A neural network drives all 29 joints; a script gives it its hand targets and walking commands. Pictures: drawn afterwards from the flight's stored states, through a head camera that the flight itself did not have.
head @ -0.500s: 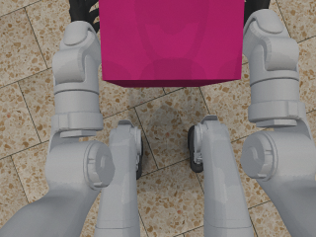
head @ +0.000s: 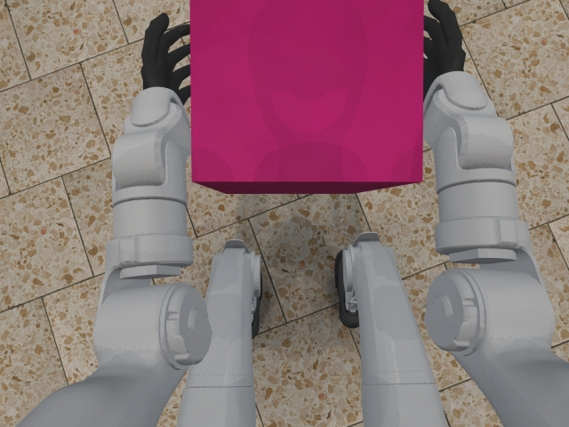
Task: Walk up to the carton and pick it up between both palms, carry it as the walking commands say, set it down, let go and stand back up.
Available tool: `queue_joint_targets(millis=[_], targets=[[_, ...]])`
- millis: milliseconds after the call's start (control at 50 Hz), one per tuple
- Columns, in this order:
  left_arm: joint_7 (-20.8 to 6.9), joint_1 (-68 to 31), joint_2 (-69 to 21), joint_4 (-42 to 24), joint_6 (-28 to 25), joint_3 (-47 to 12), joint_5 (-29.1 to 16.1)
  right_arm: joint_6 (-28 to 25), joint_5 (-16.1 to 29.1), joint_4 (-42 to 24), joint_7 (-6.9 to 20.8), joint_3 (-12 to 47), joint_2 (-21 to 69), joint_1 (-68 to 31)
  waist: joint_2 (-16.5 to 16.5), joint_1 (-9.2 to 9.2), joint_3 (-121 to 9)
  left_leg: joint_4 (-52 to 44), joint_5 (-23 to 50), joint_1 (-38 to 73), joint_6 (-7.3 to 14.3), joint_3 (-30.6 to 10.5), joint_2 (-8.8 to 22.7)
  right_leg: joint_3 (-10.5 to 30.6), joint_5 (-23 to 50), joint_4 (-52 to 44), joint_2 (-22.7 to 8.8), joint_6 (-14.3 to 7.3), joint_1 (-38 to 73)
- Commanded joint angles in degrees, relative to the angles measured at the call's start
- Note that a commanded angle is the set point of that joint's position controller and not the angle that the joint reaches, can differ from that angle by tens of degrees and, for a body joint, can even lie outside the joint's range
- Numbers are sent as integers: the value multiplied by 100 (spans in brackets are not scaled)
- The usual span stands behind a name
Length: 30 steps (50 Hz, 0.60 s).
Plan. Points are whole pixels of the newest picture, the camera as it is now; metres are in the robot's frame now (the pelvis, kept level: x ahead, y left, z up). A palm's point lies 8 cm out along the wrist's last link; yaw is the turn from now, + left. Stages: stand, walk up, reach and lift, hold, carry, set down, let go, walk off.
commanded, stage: reach and lift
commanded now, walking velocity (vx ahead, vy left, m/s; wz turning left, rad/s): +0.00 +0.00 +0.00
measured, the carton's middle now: (296, 100) +0.51 +0.00 -0.10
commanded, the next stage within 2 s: none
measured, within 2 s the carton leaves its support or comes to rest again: neither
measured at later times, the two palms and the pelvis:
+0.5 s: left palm (131, 82) +0.47 +0.15 +0.05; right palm (472, 58) +0.48 -0.16 +0.04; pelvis +0.02 +0.00 +0.07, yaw +0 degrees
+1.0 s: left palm (38, 14) +0.45 +0.15 +0.17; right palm out of the picture +0.45 -0.16 +0.16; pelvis +0.06 +0.00 +0.13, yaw +1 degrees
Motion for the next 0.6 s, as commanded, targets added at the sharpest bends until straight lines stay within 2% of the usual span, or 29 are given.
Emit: queue_joint_targets(millis=[0,20,40,120,140,180,200,220,260,300,320,340,360,400,420,460,480,520,560,580], targets=[[-2287,-4627,-6003,-879,-249,-4393,-1009,54,829,-636,1633,3764,7118,-3470,-48,-72,-13535,-1868,215,2301,237,688,-956,66,411,-1621,900,-176,4632],[-2283,-4666,-6023,-899,-235,-4394,-1050,64,836,-687,1635,3752,7100,-3510,-78,-115,-13617,-1924,238,2428,227,687,-955,59,469,-1693,911,-175,4798],[-2293,-4526,-6084,-887,-223,-4373,-995,50,884,-821,1649,3823,7124,-3595,-17,-51,-13651,-1975,229,2516,245,672,-957,57,417,-1719,904,-176,4819],[-2333,-4325,-6266,-730,-213,-4387,-928,50,773,-627,1720,3693,7133,-3294,-24,-166,-13225,-2294,137,2742,277,589,-911,43,347,-1985,871,-226,4849],[-2338,-4195,-6247,-645,-204,-4325,-906,48,789,-614,1732,3696,7120,-3303,-53,-76,-13117,-2350,178,2778,279,593,-899,41,358,-2035,875,-218,4910],[-2369,-4269,-6285,-742,-219,-4312,-883,47,725,-580,1763,3606,7162,-3224,-78,-179,-13046,-2431,187,2842,262,571,-893,40,406,-2145,878,-231,4968],[-2379,-4118,-6358,-642,-206,-4331,-880,45,674,-520,1782,3518,7116,-3063,47,-232,-12873,-2539,137,2958,245,570,-867,29,400,-2236,848,-257,4976],[-2379,-4112,-6401,-705,-226,-4358,-882,34,742,-521,1802,3584,7207,-3058,92,-146,-12871,-2623,217,3063,266,553,-861,19,496,-2233,839,-257,5027],[-2414,-3979,-6382,-763,-246,-4346,-824,29,677,-579,1820,3606,7304,-2957,-12,-151,-12846,-2706,286,3124,295,543,-874,73,537,-2414,831,-252,5226],[-2432,-3846,-6389,-716,-251,-4304,-790,26,716,-603,1835,3642,7374,-2840,-28,-69,-12665,-2820,354,3172,296,550,-863,121,621,-2534,823,-252,5396],[-2439,-3831,-6458,-798,-260,-4356,-780,29,703,-561,1861,3612,7403,-2729,13,-114,-12665,-2935,379,3342,301,521,-851,73,683,-2573,824,-250,5368],[-2457,-3722,-6433,-793,-270,-4358,-765,-5,748,-712,1852,3695,7353,-2817,23,-15,-12693,-2942,521,3353,310,540,-861,127,810,-2631,819,-243,5542],[-2471,-3774,-6444,-1004,-307,-4453,-802,-28,792,-894,1843,3813,7456,-2781,-72,-70,-12867,-2937,720,3469,314,547,-873,124,1059,-2677,833,-207,5708],[-2459,-3657,-6493,-1028,-291,-4540,-835,-1,793,-818,1826,3821,7512,-2577,-16,-127,-12780,-3088,853,3646,303,509,-858,134,1217,-2790,811,-211,5901],[-2473,-3450,-6547,-1022,-280,-4537,-797,14,771,-817,1845,3866,7509,-2463,-19,-70,-12764,-3180,960,3698,299,502,-861,150,1345,-2878,804,-221,6015],[-2496,-3571,-6388,-1232,-331,-4623,-826,-41,804,-1065,1845,3992,7408,-2566,-72,-52,-12765,-3220,1013,3722,292,511,-864,151,1445,-2941,826,-193,6189],[-2490,-3385,-6471,-1018,-309,-4630,-786,-34,783,-964,1831,3990,7417,-2443,-65,-73,-12501,-3321,1067,3748,309,487,-846,130,1511,-2983,808,-176,6136],[-2492,-3234,-6429,-1176,-320,-4688,-754,-37,775,-1072,1817,4031,7465,-2325,8,-22,-12638,-3471,1210,4005,292,491,-862,144,1666,-3119,808,-167,6428],[-2479,-3099,-6479,-1091,-292,-4683,-695,-26,702,-1024,1827,3994,7399,-2138,32,-76,-12328,-3624,1168,4048,270,480,-863,145,1639,-3256,799,-186,6465],[-2493,-3143,-6357,-1057,-299,-4605,-668,-15,636,-987,1817,3952,7385,-2171,-83,-60,-12132,-3696,1023,3980,289,452,-838,181,1464,-3331,789,-170,6482]])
